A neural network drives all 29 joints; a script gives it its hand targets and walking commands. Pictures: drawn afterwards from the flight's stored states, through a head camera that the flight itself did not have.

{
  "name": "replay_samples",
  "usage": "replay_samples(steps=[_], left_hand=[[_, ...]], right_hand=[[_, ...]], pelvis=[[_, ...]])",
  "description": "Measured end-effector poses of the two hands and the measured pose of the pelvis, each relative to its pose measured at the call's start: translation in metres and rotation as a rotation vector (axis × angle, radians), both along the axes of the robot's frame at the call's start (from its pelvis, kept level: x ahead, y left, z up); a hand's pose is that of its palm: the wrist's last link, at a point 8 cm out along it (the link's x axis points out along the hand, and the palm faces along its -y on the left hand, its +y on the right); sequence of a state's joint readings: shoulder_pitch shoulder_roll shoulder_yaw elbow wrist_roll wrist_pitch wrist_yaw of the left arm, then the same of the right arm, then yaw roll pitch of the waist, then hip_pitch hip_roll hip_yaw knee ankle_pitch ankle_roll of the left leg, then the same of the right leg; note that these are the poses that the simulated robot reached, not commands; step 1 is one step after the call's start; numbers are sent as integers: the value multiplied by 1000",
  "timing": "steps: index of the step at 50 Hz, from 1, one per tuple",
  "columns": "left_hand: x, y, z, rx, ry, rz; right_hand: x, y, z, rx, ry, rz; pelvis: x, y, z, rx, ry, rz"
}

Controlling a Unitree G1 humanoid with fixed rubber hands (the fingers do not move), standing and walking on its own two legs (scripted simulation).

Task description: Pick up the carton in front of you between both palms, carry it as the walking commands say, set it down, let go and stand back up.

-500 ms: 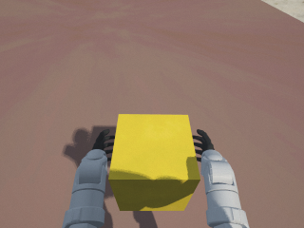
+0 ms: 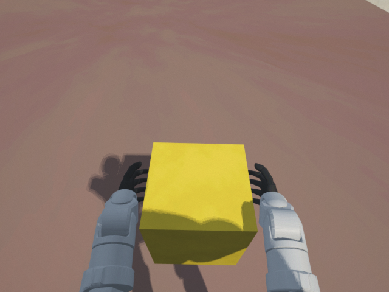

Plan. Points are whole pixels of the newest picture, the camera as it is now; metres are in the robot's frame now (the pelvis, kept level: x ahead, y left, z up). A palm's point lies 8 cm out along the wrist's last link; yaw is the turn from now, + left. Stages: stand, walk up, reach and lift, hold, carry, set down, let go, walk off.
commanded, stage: hold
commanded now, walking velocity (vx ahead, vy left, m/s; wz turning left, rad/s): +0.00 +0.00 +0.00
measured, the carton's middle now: (196, 207) +0.31 -0.01 -0.05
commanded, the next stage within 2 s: set down in 0.52 s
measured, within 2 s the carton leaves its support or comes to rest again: neither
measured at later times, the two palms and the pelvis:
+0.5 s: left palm (123, 203) +0.27 +0.14 +0.05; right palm (268, 194) +0.28 -0.15 +0.05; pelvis -0.02 -0.02 +0.00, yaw +4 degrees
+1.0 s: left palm (136, 203) +0.32 +0.14 -0.06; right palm (253, 199) +0.33 -0.15 -0.06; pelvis -0.02 -0.01 -0.02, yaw +3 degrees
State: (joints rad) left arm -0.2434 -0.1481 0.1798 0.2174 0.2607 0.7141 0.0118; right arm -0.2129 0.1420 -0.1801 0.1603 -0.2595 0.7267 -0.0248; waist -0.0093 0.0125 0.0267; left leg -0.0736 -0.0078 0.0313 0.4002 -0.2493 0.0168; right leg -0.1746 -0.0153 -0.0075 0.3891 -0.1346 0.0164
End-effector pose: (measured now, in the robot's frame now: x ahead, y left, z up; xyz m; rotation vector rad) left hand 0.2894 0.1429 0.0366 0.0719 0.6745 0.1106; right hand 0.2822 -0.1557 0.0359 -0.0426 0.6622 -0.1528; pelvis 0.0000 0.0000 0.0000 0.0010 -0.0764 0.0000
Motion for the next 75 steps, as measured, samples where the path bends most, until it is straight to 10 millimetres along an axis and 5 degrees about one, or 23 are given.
replay_samples(steps=[8,22,38,45,58,75], left_hand=[[-17,11,6,-3,-11,61],[-25,2,11,-6,-16,90],[1,1,2,-24,-2,120],[26,2,-40,-8,31,89],[42,7,-179,-30,7,76],[84,8,-258,-62,1,87]], right_hand=[[1,11,7,8,-11,50],[0,2,11,28,-17,68],[29,2,1,74,-1,41],[48,3,-40,61,30,25],[58,7,-179,45,3,15],[96,8,-257,73,-3,-16]], pelvis=[[-11,-4,-1,-1,-52,28],[-20,-19,-2,3,-76,62],[-10,-25,-6,-3,-49,77],[-14,-20,-13,-9,62,68],[-33,-6,-63,-7,498,59],[-53,-10,-152,-18,748,76]])
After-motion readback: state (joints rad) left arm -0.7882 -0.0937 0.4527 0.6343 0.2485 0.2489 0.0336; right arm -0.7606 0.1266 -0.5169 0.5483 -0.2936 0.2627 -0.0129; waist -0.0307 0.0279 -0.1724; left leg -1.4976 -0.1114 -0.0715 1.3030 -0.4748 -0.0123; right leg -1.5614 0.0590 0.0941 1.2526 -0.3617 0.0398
